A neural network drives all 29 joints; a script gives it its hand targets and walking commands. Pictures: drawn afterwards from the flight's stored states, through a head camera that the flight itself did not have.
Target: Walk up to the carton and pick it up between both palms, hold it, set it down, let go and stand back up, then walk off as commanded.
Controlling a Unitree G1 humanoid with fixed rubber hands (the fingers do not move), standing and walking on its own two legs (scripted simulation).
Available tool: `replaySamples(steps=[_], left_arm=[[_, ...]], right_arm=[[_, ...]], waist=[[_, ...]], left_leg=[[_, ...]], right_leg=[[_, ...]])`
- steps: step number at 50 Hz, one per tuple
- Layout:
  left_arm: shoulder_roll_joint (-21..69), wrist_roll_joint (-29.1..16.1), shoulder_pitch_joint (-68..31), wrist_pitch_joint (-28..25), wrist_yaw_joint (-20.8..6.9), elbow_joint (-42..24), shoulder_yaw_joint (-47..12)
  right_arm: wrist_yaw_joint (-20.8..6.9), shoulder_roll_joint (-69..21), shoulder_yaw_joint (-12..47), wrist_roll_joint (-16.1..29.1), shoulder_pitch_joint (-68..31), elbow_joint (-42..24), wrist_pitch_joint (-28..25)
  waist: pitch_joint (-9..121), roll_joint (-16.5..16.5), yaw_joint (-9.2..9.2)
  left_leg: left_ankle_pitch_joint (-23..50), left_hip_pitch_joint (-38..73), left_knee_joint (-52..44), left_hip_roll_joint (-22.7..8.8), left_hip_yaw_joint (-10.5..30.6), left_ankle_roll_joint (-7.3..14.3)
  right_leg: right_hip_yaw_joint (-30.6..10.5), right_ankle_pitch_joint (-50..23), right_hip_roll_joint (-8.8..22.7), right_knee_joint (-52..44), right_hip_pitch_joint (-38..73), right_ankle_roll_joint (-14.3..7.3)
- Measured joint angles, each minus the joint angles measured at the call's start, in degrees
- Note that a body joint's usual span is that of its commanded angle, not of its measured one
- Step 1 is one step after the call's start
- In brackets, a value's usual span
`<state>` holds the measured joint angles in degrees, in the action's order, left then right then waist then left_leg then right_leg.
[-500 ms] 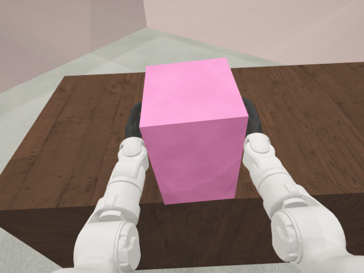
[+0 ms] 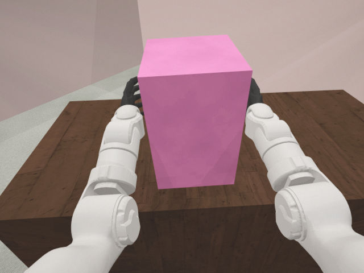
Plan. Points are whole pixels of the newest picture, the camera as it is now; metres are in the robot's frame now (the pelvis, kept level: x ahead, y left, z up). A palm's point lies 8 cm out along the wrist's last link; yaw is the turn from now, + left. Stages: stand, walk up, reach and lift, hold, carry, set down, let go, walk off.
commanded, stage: reach and lift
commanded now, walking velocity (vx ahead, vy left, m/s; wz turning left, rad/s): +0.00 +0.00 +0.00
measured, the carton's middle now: (191, 113) +0.41 +0.03 +0.21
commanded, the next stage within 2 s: hold in 1.16 s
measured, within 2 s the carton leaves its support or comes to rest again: neither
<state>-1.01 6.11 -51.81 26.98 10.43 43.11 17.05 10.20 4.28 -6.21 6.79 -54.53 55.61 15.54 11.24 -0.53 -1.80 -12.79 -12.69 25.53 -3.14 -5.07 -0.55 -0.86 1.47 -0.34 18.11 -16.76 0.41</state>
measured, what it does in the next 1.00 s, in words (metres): stands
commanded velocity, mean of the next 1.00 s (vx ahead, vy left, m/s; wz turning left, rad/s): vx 0.00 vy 0.00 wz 0.00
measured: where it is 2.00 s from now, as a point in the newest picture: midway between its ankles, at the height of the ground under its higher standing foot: outside the picture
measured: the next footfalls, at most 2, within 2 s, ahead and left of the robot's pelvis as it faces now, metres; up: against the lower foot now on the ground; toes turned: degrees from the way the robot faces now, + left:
none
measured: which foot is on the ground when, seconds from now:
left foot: down 0.00-1.00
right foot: down 0.00-1.00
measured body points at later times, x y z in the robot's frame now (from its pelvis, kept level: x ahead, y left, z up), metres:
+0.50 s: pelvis +0.00 +0.00 +0.00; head -0.06 +0.00 +0.45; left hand +0.41 +0.15 +0.22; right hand +0.42 -0.12 +0.22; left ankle +0.01 +0.12 -0.74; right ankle +0.09 -0.12 -0.74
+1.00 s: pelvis +0.00 +0.00 +0.00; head -0.06 -0.01 +0.45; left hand +0.41 +0.15 +0.24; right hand +0.42 -0.13 +0.24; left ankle +0.01 +0.12 -0.74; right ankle +0.09 -0.12 -0.74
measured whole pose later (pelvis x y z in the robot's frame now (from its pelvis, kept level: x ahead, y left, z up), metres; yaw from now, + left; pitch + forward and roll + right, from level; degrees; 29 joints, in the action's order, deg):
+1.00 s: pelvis +0.00 +0.00 +0.00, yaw +0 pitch +0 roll +0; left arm -2.4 6.1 -54.4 37.7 9.8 38.2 16.1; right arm 13.8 6.9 -2.7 15.3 -58.7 50.6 27.8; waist 9.3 2.5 0.8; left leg -12.9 -12.3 25.5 -2.8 -4.7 -0.2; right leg -0.8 1.5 0.0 17.7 -16.0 0.5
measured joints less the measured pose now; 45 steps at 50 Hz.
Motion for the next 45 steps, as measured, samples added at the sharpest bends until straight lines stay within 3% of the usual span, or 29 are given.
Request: replaySamples(steps=[11,22,45], left_arm=[[0.0,0.0,0.3,1.3,-0.8,0.0,3.0],[-0.5,0.0,1.2,5.6,-0.1,-3.9,-1.3],[-1.1,0.0,-1.7,10.0,-0.4,-4.9,-1.3]], right_arm=[[0.8,-0.6,-0.2,0.3,-2.5,2.2,2.0],[2.3,1.6,3.5,8.4,-2.4,-0.6,5.4],[3.4,2.5,3.6,8.5,-3.3,-5.0,11.5]], waist=[[-1.9,0.2,1.61],[-1.9,1.0,2.64],[-1.9,3.0,2.64]], left_leg=[[0.0,0.5,0.0,0.3,0.2,0.2],[-0.1,0.4,0.0,0.3,0.2,0.2],[-0.1,0.4,0.0,0.4,0.3,0.3]], right_leg=[[0.1,0.0,0.3,-0.2,0.7,0.0],[0.1,0.0,0.3,-0.4,0.7,0.0],[0.1,0.0,0.3,-0.4,0.7,0.1]])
